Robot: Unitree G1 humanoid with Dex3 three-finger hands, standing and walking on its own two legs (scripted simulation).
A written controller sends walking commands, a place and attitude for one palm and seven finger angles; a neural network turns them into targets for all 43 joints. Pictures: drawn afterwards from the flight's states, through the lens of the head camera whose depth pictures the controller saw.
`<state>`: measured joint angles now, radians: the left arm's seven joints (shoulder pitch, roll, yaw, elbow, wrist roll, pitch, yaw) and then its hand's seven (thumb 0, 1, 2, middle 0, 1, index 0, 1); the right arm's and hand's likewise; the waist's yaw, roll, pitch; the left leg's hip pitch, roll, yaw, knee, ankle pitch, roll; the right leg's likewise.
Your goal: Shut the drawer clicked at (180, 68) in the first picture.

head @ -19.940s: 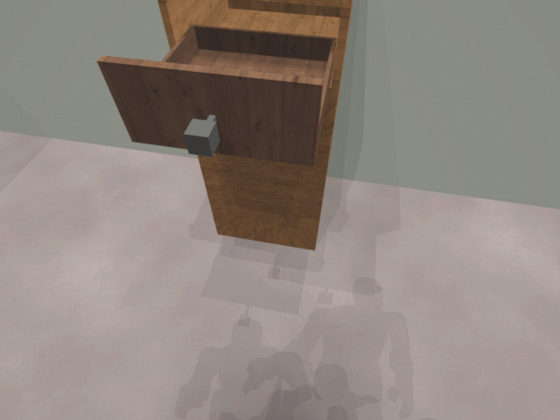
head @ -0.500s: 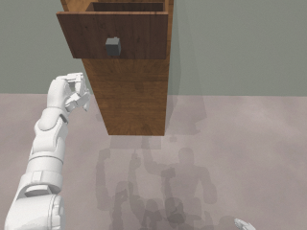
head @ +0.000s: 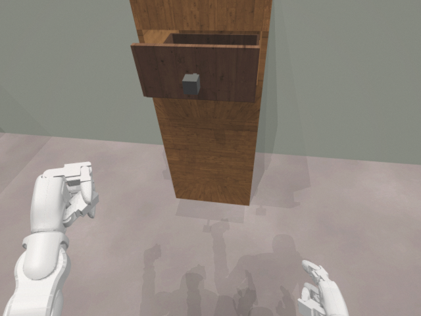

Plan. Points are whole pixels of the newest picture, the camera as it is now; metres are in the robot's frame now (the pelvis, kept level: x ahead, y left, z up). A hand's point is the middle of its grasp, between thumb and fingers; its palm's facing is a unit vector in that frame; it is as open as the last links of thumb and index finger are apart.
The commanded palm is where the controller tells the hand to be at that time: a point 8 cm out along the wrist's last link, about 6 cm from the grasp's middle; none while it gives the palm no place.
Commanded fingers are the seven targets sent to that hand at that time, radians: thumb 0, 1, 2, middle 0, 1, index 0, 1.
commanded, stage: draw the hand back to the body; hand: left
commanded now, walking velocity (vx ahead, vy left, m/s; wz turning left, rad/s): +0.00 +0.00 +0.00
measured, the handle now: (192, 81) +0.74 +0.15 +0.09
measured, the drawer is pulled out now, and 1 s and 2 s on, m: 0.12 0.12 0.12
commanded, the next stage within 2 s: step back with the hand held close in 0.36 s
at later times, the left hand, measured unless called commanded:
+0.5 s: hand (66, 229) +0.19 +0.23 +0.16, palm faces +0.43 -0.82 -0.38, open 3.2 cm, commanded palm +0.13 +0.27 +0.17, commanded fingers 0.00 0.90 0.90 -1.40 -1.60 -1.40 -1.60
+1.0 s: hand (29, 259) +0.14 +0.26 +0.16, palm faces +0.36 -0.78 -0.52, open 3.2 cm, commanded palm +0.08 +0.30 +0.17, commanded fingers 0.00 0.90 0.90 -1.40 -1.60 -1.40 -1.60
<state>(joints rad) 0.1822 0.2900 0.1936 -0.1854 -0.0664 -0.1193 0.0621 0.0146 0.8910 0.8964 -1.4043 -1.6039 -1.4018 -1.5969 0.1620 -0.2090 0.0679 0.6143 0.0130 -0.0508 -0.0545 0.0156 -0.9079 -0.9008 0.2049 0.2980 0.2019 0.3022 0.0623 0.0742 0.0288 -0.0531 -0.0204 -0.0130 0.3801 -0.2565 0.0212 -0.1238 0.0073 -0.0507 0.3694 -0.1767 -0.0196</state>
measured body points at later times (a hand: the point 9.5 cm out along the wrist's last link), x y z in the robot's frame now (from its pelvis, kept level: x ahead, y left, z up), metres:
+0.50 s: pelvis +0.00 -0.01 +0.00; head -0.02 -0.04 +0.45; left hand +0.16 +0.27 +0.18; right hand +0.20 -0.22 -0.08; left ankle -0.03 +0.11 -0.74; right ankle +0.02 -0.11 -0.74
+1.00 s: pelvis -0.05 +0.02 -0.01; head -0.04 +0.01 +0.44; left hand +0.11 +0.30 +0.19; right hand +0.14 -0.22 -0.09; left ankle -0.03 +0.11 -0.74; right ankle +0.02 -0.11 -0.74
